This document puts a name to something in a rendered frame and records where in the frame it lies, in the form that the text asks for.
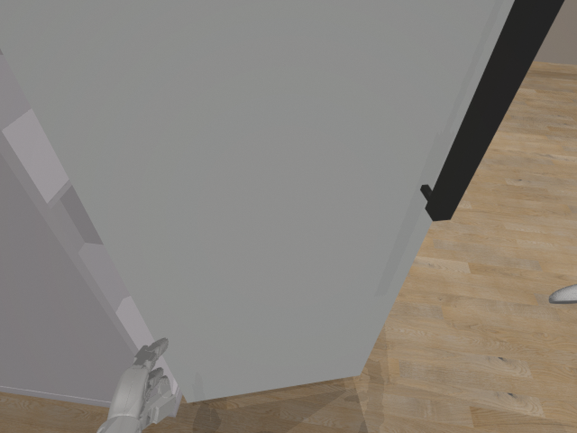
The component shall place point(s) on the left robot hand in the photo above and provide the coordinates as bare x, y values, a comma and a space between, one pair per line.
131, 396

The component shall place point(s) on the right robot hand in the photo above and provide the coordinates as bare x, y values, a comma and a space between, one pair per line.
566, 295

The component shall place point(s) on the handle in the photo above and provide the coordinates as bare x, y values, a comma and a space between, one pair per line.
521, 37

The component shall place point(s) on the fridge door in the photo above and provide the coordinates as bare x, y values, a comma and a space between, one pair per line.
253, 167

